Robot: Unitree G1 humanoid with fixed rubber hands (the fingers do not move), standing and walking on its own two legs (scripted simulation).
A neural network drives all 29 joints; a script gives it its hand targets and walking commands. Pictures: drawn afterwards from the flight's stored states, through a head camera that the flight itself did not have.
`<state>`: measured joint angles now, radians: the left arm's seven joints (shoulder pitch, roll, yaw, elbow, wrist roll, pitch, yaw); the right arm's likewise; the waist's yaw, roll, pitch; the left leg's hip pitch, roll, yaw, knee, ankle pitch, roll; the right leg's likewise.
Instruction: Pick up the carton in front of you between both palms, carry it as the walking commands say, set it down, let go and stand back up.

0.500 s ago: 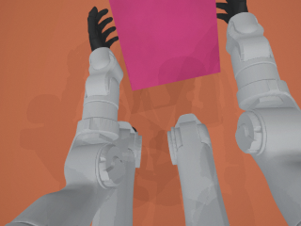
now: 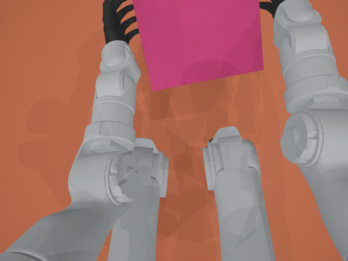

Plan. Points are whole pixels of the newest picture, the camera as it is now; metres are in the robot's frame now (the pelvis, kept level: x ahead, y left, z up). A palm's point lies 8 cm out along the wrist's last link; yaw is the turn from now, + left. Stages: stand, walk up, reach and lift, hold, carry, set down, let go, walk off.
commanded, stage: set down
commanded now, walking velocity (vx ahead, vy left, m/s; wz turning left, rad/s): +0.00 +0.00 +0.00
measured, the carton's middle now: (194, 32) +0.53 -0.09 -0.25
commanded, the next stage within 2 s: none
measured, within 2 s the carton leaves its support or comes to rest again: rests again in 0.30 s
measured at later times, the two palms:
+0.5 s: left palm (119, 34) +0.53 +0.06 -0.16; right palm out of the picture +0.54 -0.25 -0.16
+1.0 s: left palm (104, 57) +0.50 +0.11 -0.19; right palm (293, 34) +0.48 -0.29 -0.21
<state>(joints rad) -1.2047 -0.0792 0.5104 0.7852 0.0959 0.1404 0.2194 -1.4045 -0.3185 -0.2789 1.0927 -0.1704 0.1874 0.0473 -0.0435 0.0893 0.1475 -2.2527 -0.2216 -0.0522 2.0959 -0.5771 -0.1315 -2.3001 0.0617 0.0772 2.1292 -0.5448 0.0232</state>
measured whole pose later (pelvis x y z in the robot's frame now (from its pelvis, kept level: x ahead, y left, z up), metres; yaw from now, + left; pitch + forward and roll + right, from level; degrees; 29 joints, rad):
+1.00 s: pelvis +0.00 +0.00 -0.02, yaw +0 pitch +35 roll +4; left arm -1.24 0.18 0.13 0.99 -0.23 0.03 0.18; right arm -1.30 -0.55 -0.11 1.16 0.15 -0.02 0.03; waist -0.01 0.09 0.36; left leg -2.21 -0.16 -0.02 2.18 -0.59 -0.11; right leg -2.27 0.00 0.04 2.21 -0.56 -0.02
